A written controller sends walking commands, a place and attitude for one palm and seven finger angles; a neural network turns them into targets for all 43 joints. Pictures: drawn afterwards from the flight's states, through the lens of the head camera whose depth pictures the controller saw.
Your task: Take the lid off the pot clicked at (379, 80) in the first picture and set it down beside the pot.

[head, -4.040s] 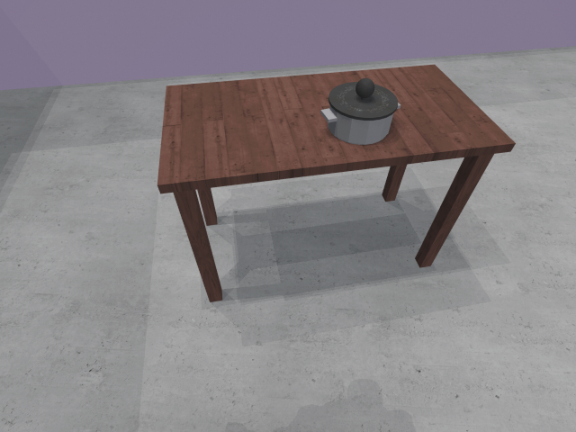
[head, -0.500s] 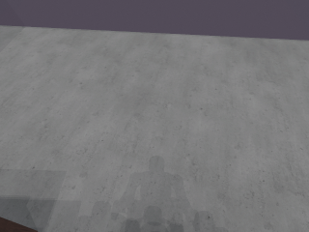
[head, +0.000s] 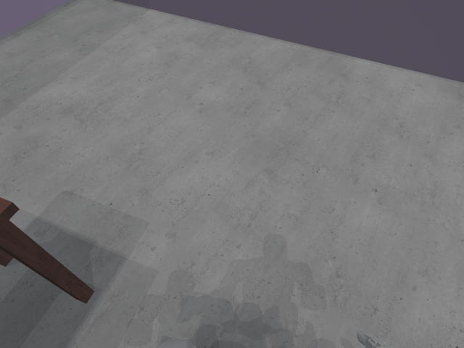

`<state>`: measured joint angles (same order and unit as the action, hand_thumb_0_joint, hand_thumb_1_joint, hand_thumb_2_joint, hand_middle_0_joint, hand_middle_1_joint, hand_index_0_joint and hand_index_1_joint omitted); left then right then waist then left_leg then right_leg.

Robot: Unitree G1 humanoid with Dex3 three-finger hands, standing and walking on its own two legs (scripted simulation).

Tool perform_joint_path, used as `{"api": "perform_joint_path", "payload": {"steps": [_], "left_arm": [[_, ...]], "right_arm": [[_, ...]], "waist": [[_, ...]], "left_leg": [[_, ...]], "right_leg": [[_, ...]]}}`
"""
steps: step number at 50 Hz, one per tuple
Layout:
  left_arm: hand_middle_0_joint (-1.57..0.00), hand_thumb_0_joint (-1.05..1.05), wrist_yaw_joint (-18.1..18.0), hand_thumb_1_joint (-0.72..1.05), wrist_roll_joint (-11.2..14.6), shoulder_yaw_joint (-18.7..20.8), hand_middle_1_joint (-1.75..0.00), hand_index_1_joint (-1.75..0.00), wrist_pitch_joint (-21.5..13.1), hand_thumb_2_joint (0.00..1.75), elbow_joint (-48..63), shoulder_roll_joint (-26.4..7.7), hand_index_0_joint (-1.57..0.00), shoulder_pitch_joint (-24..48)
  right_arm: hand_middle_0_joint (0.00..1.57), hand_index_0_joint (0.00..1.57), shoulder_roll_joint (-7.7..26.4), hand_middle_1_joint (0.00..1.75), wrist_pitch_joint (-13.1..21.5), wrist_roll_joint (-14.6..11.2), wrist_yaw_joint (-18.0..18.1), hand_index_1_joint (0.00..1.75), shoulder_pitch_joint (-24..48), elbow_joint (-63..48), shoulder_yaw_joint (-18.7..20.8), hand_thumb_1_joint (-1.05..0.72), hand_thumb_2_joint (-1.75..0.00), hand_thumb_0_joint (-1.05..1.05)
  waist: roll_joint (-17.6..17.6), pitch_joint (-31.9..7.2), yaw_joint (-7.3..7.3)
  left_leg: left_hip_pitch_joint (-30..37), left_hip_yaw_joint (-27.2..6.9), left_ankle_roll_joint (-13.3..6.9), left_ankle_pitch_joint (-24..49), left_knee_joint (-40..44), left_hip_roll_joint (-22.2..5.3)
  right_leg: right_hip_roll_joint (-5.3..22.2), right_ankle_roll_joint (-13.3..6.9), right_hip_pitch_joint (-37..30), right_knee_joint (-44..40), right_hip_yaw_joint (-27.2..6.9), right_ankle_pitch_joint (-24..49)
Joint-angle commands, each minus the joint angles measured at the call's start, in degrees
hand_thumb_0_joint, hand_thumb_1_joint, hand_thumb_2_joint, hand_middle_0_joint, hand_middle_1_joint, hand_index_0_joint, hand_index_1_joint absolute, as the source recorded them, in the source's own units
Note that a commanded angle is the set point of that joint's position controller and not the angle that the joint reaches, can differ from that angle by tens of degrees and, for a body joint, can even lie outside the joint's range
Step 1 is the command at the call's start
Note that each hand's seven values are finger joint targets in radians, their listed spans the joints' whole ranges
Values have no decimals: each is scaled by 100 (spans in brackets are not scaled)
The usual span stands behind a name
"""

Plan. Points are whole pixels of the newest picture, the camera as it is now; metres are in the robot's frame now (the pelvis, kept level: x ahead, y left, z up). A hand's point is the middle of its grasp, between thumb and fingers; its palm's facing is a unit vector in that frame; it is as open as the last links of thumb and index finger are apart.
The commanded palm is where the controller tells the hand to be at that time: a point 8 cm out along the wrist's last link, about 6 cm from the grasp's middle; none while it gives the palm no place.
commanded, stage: turn to face it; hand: left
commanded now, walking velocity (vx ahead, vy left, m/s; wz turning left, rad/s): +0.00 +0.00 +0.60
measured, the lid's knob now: out of the picture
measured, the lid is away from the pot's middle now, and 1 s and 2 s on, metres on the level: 0.00 0.00 0.00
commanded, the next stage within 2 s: take the last steps up to it in 1.98 s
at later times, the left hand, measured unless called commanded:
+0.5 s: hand out of the picture +0.04 +0.19 -0.13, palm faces +0.32 -0.91 -0.28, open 7.4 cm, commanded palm none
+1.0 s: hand out of the picture -0.09 +0.25 -0.15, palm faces +0.60 -0.77 -0.24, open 7.4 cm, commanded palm none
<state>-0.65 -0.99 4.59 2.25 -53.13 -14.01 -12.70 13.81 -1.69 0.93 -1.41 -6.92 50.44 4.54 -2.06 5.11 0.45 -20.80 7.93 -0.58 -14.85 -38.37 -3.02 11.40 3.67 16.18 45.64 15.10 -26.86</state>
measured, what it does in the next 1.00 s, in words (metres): steps on the spot, turning left: right foot, then left foot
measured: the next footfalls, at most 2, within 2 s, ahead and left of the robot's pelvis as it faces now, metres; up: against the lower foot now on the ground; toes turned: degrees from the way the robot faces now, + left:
right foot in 0.42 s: +0.09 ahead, -0.15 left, +0.00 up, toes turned +12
left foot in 0.78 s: -0.03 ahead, +0.10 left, +0.00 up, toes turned +35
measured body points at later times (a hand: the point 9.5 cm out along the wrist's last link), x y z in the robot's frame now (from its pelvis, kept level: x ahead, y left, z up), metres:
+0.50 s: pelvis +0.00 -0.04 +0.01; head +0.04 -0.05 +0.46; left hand +0.02 +0.23 -0.11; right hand +0.15 -0.27 -0.14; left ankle +0.00 +0.08 -0.66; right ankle +0.05 -0.16 -0.72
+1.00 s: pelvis -0.03 +0.02 +0.02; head -0.01 +0.07 +0.47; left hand -0.12 +0.29 -0.13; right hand +0.21 -0.15 -0.09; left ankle -0.06 +0.08 -0.72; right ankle +0.06 -0.14 -0.63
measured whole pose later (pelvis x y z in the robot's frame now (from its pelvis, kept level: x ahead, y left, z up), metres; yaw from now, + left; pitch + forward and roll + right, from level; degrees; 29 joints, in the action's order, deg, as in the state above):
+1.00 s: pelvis -0.03 +0.02 +0.02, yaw +35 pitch +1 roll -2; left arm -0.4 -0.7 4.8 3.8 -52.1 -16.8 -9.9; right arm 12.9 -1.4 0.6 0.0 -9.2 51.1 3.1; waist -2.1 5.6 0.2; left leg -14.9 -0.3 -3.9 -14.5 -29.0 1.5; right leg 5.2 6.7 28.1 62.0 1.5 -22.7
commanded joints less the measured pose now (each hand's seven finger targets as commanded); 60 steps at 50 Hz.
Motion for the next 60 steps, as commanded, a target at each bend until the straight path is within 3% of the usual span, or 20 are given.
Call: {"api": "perform_joint_path", "payload": {"steps": [1, 3, 5, 14, 18, 19, 20, 21, 25, 30, 34, 36, 37, 38, 39, 40, 43, 46, 55, 60], "left_arm": [[-20, 0, -79, 90, -2, 98, -30, -30, -66, 90, 868, -405, -20, 675], [-20, 0, -8, 90, -18, 136, -30, -30, -54, 90, 628, -530, -20, 401], [-20, 0, 19, 90, -26, 136, -30, -30, -9, 90, 490, -528, -20, 80], [-20, 0, -27, 90, 25, 65, -30, -30, -51, 90, 759, -463, -20, 291], [-20, 0, -73, 90, 58, 90, -30, -30, -130, 90, 649, -550, -20, -332], [-20, 0, -108, 90, 28, 149, -30, -30, -178, 90, 627, -769, -20, -597], [-20, 0, -148, 90, -85, 265, -30, -30, -229, 90, 701, -1348, -20, -625], [-20, 0, -140, 90, -34, 195, -30, -30, -172, 90, 836, -1451, -20, -344], [-20, 0, -151, 90, -36, 57, -30, -30, -248, 90, 962, -751, -20, 477], [-20, 0, -134, 90, -72, 108, -30, -30, -216, 90, 691, -1044, -20, -210], [-20, 0, -109, 90, -87, 172, -30, -30, -172, 90, 610, -1211, -20, -314], [-20, 0, -94, 90, -57, 197, -30, -30, -143, 90, 579, -1242, -20, -253], [-20, 0, -78, 90, -8, 201, -30, -30, -118, 90, 581, -1190, -20, -224], [-20, 0, -55, 90, 33, 177, -30, -30, -91, 90, 643, -1002, -20, -243], [-20, 0, 0, 90, 63, 78, -30, -30, -89, 90, 962, -557, -20, -8], [-20, 0, -80, 90, -23, 33, -30, -30, -9, 90, 1017, -654, -20, 552], [-20, 0, -22, 90, 22, 85, -30, -30, -43, 90, 726, -613, -20, 531], [-20, 0, 5, 90, 15, 85, -30, -30, -18, 90, 572, -623, -20, 285], [-20, 0, -62, 90, 36, 50, -30, -30, -27, 90, 808, -614, -20, 870], [-20, 0, -101, 90, 75, 13, -30, -30, -40, 90, 884, -554, -20, 779]], "right_arm": [[20, 20, 1519, 30, 114, 29, 177, 30, -1177, -122, 334, -90, -90, 0], [20, 20, 1154, 30, 136, 34, 191, 30, -314, -361, 197, -90, -90, 0], [20, 20, 1108, 30, 151, 19, 180, 30, -67, -457, 175, -90, -90, 0], [20, 20, 1189, 30, 50, 33, 155, 30, -335, -349, 275, -90, -90, 0], [20, 20, 1131, 30, -20, -3, 134, 30, 20, -459, 304, -90, -90, 0], [20, 20, 883, 30, -28, -45, 113, 30, 48, -524, 277, -90, -90, 0], [20, 20, 391, 30, -31, -80, 88, 30, -89, -636, 211, -90, -90, 0], [20, 20, 598, 30, -31, 19, 92, 30, -8, -682, 243, -90, -90, 0], [20, 20, 568, 30, -137, 46, -33, 30, -251, -314, 230, -90, -90, 0], [20, 20, 358, 30, -133, -9, -70, 30, 297, -420, 112, -90, -90, 0], [20, 20, 368, 30, -53, -51, -59, 30, 303, -459, 53, -90, -90, 0], [20, 20, 446, 30, -9, -47, -32, 30, 2, -393, 60, -90, -90, 0], [20, 20, 579, 30, 25, -33, -28, 30, -246, -340, 95, -90, -90, 0], [20, 20, 1003, 30, 85, -14, -22, 30, -591, -287, 201, -90, -90, 0], [20, 20, 1712, 30, 110, 0, 27, 30, -1015, -269, 388, -90, -90, 0], [20, 20, 1702, 30, 95, -19, 102, 30, -1435, -19, 380, -90, -90, 0], [20, 20, 1217, 30, 121, 10, 220, 30, -485, -246, 219, -90, -90, 0], [20, 20, 1108, 30, 147, -5, 223, 30, -325, -292, 160, -90, -90, 0], [20, 20, 1126, 30, 85, 23, 225, 30, -765, -141, 226, -90, -90, 0], [20, 20, 1148, 30, 23, 49, 215, 30, -635, -184, 257, -90, -90, 0]], "waist": [[1471, -1145, -605], [1031, -803, -218], [1017, -797, -85], [1165, -922, -252], [1011, -895, 90], [365, -919, 247], [-1460, -811, 253], [-1173, -697, 214], [-838, -286, -219], [-894, -379, 187], [-1252, -619, 263], [-1156, -787, 110], [-860, -922, -33], [252, -1191, -238], [2194, -1232, -525], [1832, -1268, -759], [1150, -839, -267], [1062, -853, -149], [938, -759, -340], [1001, -758, -234]], "left_leg": [[1768, -3010, -1274, 2321, 1766, -2054], [1078, -2263, -907, 1602, 1870, -1439], [828, -1874, -762, 1365, 1976, -1096], [1060, -2579, -922, 1351, 1796, -969], [32, -2679, -618, 1182, 1302, -605], [-646, -2419, -316, 382, 674, -225], [-1768, -1203, 260, -1262, -867, 712], [-1618, -1176, 279, -1858, -2101, 540], [-1374, -941, 426, -792, -3270, 129], [-860, -432, 502, -1106, -1755, 158], [-382, -183, 412, -1227, -646, 218], [187, -42, 363, -673, 274, 274], [790, -103, 295, -41, 1061, 259], [1893, -955, 41, 942, 1675, -353], [2651, -3072, -814, 3532, 1717, -2023], [2377, -3131, -1146, 3796, 1661, -2121], [1592, -2306, -932, 3019, 1636, -1302], [1518, -2003, -806, 2884, 1723, -944], [1648, -2959, -1000, 2491, 1756, -923], [1028, -3393, -983, 2221, 1664, -796]], "right_leg": [[-351, 176, 2202, 2539, -1380, -799], [-318, 194, 1873, 2429, -1498, 125], [-416, 234, 1529, 2118, -1435, 506], [-844, 179, 976, 219, -1450, 242], [-1036, 78, -563, -1518, -1309, 1084], [-545, -72, -1276, -2527, -1741, 1138], [1193, -716, -1650, -3343, -3564, 742], [1793, -1162, -760, -3339, -3602, 845], [753, -930, -303, -2795, -1920, 2058], [895, -995, -794, -2495, -1421, 3059], [1021, -967, -1113, -2134, -1213, 3613], [984, -738, -1044, -1689, -947, 3682], [868, -494, -764, -1235, -716, 3453], [567, -154, 171, -117, -516, 2595], [-260, 338, 1961, 1145, -467, -955], [-300, 245, 2059, 1839, -1217, -1171], [-325, 249, 1932, 2289, -1516, 55], [-468, 300, 1622, 1877, -1503, 448], [-747, 291, 1531, 902, -1682, 305], [-980, 161, 697, 58, -1702, 263]]}}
